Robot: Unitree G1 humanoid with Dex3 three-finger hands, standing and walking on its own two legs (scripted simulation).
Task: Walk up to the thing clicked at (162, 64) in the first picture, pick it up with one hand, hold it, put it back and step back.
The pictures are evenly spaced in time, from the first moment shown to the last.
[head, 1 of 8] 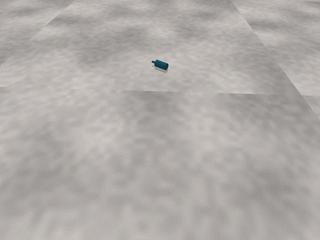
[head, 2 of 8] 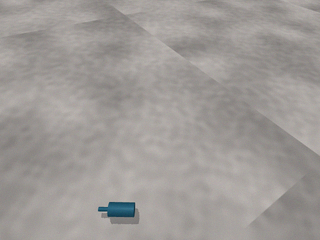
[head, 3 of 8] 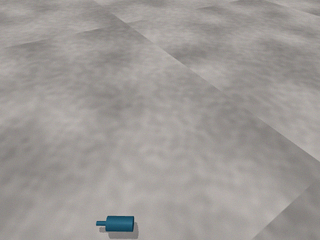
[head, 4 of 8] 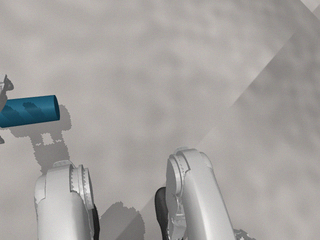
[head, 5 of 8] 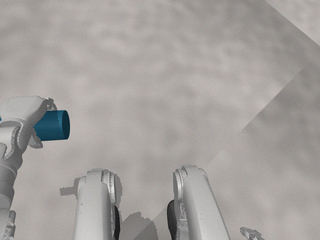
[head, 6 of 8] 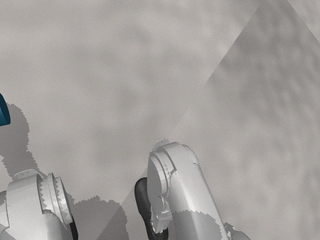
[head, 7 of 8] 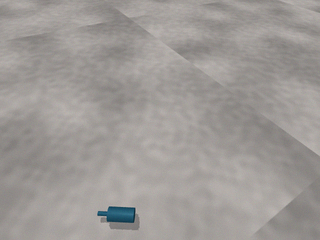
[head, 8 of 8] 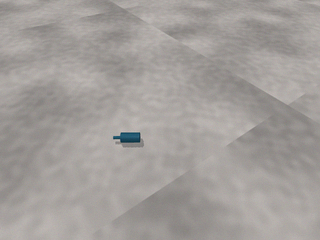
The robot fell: no
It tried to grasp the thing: yes
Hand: left
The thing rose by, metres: 0.67
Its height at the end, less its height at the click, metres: +0.00
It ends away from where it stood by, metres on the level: 0.01
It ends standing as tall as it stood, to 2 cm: yes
